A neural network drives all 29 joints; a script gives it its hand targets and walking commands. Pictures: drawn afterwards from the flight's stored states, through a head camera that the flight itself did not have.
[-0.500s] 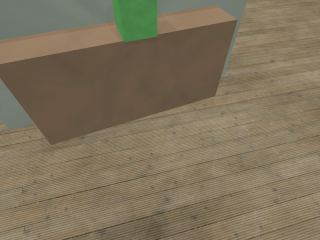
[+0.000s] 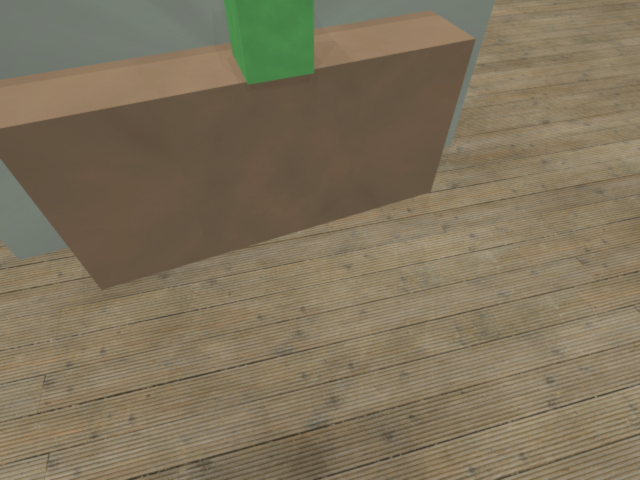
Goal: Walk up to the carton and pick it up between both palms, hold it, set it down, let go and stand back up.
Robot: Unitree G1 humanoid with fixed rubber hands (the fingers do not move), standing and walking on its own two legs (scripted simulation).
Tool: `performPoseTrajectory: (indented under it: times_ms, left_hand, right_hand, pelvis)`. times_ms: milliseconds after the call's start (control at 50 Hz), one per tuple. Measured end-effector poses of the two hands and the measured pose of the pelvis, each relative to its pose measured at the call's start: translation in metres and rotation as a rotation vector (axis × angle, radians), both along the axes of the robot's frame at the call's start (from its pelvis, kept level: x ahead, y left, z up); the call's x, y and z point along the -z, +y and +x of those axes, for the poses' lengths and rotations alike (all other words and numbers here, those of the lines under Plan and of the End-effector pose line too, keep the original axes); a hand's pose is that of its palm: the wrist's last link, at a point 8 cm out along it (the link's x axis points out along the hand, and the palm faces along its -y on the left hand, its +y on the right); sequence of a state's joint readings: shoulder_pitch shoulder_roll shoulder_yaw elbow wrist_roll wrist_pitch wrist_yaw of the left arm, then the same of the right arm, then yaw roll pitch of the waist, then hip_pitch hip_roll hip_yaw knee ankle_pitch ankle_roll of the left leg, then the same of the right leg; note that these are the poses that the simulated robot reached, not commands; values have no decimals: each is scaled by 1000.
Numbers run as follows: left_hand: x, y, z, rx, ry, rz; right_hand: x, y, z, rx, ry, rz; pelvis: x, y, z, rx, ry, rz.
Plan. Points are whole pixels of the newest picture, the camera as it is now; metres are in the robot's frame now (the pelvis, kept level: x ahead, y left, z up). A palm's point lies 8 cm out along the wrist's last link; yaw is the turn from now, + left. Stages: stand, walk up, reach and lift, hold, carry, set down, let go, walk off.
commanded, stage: stand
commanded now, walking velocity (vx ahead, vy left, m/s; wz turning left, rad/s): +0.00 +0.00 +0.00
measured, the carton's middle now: (267, 18) +1.24 +0.16 +0.05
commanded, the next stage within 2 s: walk up in 0.64 s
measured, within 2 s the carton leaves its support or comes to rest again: neither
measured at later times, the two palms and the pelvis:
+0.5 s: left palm out of the picture -0.02 +0.19 -0.15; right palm out of the picture -0.03 -0.19 -0.15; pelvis +0.00 +0.00 +0.00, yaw +0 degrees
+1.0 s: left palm out of the picture -0.03 +0.22 -0.15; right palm out of the picture +0.00 -0.21 -0.15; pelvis +0.02 +0.01 +0.00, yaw +4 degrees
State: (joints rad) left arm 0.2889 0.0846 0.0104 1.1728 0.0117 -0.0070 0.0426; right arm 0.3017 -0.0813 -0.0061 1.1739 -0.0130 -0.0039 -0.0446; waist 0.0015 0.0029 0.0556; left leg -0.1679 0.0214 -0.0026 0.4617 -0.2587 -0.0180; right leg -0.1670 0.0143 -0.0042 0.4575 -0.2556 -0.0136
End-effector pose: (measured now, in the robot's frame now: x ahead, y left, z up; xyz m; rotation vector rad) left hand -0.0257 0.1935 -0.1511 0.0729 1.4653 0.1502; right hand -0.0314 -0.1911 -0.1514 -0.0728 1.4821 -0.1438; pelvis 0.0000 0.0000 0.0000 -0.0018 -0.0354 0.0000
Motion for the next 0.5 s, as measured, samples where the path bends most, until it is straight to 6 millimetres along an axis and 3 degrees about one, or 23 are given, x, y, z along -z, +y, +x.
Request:
performPoseTrajectory:
  times_ms: [500]
  left_hand:
    - [-1,-3,4,-2,-3,1]
  right_hand:
    - [0,-3,3,1,3,1]
  pelvis:
    - [0,-3,4,-1,1,0]
